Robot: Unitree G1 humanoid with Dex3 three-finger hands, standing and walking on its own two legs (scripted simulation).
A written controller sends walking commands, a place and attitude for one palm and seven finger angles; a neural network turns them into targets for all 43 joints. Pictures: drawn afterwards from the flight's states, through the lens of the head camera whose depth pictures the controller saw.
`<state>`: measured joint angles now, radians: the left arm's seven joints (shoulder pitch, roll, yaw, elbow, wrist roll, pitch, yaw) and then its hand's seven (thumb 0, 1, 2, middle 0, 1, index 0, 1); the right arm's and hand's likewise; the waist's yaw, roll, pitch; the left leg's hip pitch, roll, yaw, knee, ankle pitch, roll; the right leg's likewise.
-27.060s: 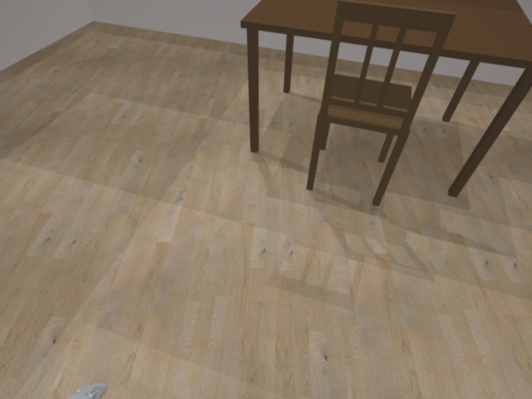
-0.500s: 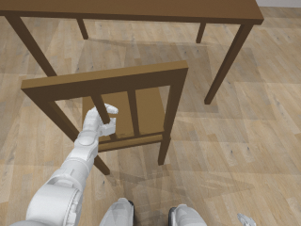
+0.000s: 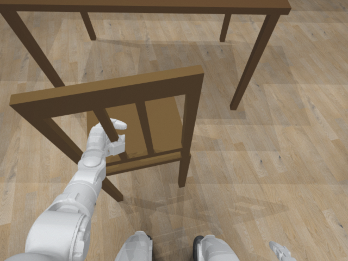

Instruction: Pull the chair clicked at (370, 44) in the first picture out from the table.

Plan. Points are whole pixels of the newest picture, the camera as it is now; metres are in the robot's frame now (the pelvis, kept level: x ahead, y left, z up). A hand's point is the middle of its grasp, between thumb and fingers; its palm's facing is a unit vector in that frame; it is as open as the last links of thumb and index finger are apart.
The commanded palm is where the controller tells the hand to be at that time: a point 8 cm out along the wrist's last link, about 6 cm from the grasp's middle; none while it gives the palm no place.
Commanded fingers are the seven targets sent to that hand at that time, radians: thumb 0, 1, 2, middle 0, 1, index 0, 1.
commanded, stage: step backward, pulling the chair out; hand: left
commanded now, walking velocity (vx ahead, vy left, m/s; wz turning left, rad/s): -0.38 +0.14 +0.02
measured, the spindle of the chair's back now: (113, 136) +0.41 +0.18 -0.06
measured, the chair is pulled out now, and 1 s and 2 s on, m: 0.39 0.60 0.63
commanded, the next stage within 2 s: stop walking, hand still on the chair in 0.62 s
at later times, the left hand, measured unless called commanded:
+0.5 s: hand (116, 176) +0.30 +0.15 -0.05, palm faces +0.08 -0.98 -0.20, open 5.4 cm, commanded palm +0.30 +0.20 -0.04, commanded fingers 0.00 0.90 0.90 -0.50 -1.45 -0.50 -1.45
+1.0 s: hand (108, 233) +0.17 +0.15 -0.05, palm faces +0.08 -0.97 -0.21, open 5.4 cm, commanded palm +0.15 +0.20 -0.03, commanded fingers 0.00 0.90 0.90 -0.50 -1.45 -0.50 -1.45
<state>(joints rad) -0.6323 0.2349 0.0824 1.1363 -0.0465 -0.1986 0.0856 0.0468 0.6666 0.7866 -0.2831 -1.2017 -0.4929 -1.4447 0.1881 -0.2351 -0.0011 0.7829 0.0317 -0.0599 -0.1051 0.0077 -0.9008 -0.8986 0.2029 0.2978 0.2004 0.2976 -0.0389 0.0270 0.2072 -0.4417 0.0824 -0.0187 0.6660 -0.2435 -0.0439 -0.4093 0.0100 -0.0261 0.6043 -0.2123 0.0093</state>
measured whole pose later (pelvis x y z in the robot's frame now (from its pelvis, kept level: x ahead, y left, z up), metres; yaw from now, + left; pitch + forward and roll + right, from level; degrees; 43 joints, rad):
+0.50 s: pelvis -0.09 +0.00 +0.01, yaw -1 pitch +1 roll -2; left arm -0.61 0.24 0.12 1.14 -0.06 -0.20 0.09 0.05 0.67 0.78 -0.28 -1.18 -0.49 -1.44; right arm 0.19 -0.23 0.01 0.79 0.04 -0.05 -0.10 0.01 -0.90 -0.90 0.21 0.30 0.20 0.30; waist -0.05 0.05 0.21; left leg -0.46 0.08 -0.04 0.71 -0.30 -0.05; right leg -0.34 0.02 -0.02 0.56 -0.24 0.01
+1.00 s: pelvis -0.15 +0.00 +0.00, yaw -2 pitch -3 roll +0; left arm -0.30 0.18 0.08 0.91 -0.05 -0.14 0.10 0.04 0.66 0.78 -0.27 -1.20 -0.49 -1.44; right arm 0.26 -0.22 0.03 0.73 0.02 -0.01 -0.10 0.01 -0.90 -0.90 0.20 0.30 0.20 0.30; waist -0.04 0.02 0.12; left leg -0.35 0.04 -0.03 0.67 -0.36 -0.01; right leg -0.37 -0.05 -0.03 0.62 -0.19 0.01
